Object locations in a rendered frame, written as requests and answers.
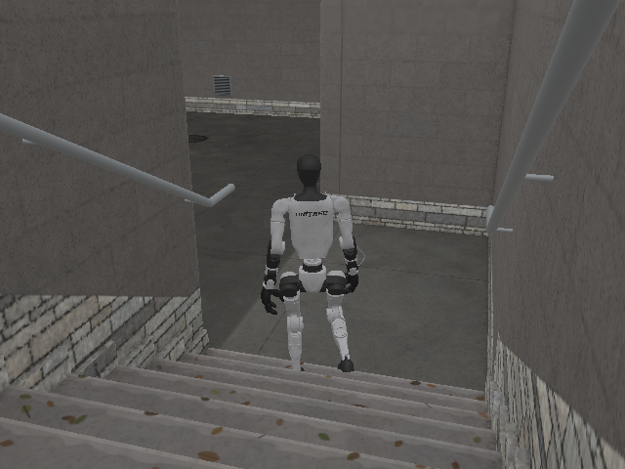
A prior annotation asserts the left robot shin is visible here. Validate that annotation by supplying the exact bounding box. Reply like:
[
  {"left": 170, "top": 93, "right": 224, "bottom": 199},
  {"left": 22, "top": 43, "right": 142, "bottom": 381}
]
[{"left": 287, "top": 317, "right": 302, "bottom": 371}]

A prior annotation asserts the left robot upper arm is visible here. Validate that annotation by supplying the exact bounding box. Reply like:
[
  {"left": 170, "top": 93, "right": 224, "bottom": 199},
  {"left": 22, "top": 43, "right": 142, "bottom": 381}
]
[{"left": 271, "top": 197, "right": 290, "bottom": 255}]

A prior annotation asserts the left robot forearm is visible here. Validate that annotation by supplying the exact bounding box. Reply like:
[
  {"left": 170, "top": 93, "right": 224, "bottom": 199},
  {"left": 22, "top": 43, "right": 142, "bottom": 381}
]
[{"left": 263, "top": 240, "right": 280, "bottom": 289}]

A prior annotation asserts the right robot upper arm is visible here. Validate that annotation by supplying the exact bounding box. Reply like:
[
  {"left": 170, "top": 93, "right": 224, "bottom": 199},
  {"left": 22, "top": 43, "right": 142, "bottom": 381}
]
[{"left": 330, "top": 195, "right": 354, "bottom": 249}]

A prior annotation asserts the humanoid robot head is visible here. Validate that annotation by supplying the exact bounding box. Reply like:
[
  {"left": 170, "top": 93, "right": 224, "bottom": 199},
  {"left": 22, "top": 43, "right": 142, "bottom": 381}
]
[{"left": 294, "top": 154, "right": 327, "bottom": 201}]

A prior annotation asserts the right robot forearm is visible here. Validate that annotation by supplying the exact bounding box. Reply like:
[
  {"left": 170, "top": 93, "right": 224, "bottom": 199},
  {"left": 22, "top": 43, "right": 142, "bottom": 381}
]
[{"left": 343, "top": 236, "right": 358, "bottom": 276}]

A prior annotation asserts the robot right hand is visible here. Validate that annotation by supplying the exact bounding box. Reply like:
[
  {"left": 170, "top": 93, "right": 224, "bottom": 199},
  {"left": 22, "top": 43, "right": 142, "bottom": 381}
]
[{"left": 344, "top": 271, "right": 358, "bottom": 294}]

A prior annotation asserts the robot left hand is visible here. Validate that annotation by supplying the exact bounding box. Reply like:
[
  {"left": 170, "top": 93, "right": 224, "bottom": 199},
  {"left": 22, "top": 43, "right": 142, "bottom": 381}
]
[{"left": 261, "top": 287, "right": 284, "bottom": 315}]

